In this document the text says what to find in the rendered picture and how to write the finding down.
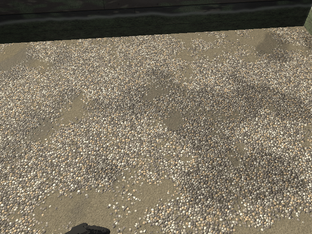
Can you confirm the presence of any robot left hand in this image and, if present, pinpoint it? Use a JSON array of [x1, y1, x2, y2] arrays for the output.
[[64, 222, 110, 234]]

